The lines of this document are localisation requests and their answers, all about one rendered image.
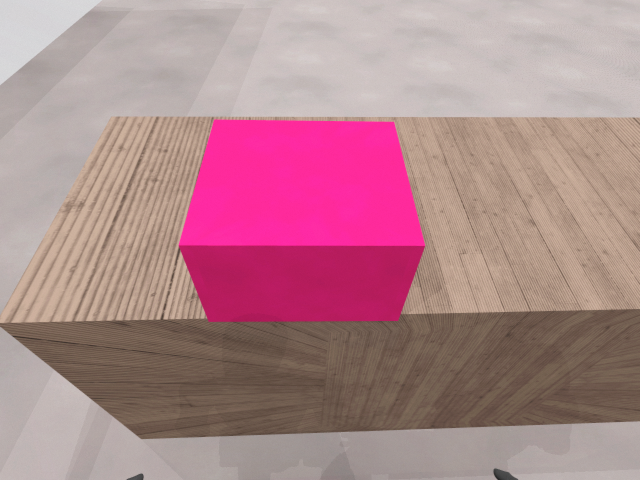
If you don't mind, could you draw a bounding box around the carton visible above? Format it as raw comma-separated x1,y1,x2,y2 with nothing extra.
179,120,425,322

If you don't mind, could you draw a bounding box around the pedestal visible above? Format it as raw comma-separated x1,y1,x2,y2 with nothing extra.
0,116,640,439

